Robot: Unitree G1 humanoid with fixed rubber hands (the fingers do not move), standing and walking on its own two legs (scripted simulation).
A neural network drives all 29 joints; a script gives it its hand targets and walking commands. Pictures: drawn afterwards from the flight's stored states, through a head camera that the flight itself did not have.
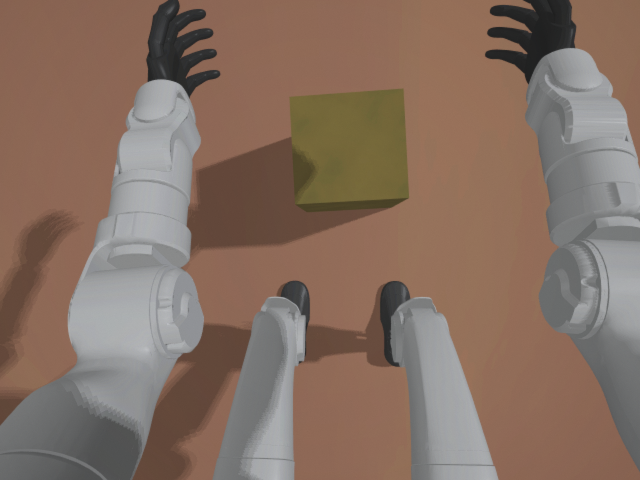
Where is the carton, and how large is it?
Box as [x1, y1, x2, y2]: [289, 89, 408, 211]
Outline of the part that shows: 403,89 289,97 295,204 306,211 391,207 408,197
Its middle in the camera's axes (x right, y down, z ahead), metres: +0.06 -0.17 +0.84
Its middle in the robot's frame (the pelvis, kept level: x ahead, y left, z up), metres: +0.51 +0.00 -0.52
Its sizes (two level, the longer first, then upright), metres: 0.210 0.200 0.250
